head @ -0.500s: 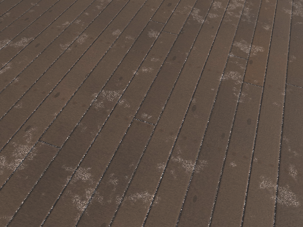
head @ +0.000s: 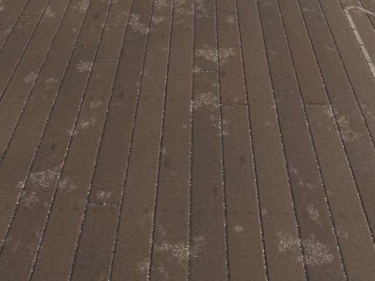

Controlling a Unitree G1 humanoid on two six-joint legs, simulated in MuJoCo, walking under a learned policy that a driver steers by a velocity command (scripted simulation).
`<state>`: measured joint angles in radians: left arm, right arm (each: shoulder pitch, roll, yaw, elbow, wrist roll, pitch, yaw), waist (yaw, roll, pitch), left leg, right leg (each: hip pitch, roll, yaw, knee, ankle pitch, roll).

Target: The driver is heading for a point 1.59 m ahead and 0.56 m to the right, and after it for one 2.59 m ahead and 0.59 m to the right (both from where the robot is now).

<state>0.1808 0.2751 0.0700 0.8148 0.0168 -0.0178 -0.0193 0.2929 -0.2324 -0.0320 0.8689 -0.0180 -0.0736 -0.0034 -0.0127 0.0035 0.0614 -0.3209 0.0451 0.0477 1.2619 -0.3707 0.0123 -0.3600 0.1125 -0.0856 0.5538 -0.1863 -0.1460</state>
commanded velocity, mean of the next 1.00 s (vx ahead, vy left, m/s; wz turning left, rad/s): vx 0.50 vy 0.00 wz -0.59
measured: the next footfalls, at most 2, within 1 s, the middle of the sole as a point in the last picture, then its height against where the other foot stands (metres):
left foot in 0.42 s outside the picture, level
right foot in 0.94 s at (254, 252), level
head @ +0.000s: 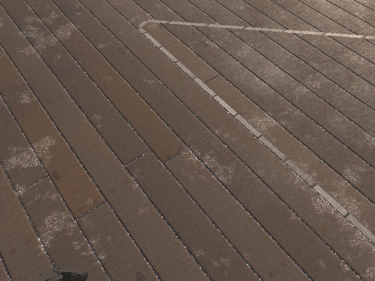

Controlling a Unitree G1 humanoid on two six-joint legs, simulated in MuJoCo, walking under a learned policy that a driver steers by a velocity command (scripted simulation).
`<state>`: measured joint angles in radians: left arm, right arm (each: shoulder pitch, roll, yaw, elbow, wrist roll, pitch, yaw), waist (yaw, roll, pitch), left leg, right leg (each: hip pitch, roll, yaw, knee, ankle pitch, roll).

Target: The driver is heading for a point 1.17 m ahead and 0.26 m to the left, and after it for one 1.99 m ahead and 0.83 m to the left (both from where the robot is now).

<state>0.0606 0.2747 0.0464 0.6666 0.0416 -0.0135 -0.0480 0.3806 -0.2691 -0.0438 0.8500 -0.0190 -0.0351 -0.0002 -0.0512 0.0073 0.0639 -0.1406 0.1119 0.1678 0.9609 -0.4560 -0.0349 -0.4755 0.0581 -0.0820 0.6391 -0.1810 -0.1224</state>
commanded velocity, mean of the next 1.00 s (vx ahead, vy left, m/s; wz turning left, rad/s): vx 0.50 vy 0.00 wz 0.07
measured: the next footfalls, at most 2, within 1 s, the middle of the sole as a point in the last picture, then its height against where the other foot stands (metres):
left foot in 0.50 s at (168, 275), level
right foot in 0.98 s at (218, 204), level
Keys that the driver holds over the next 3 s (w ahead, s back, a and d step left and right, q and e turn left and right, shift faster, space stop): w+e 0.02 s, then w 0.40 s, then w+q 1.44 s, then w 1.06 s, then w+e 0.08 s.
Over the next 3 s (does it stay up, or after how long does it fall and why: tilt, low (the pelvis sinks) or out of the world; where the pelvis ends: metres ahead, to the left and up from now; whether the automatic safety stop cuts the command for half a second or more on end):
stays up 1.40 0.57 0.02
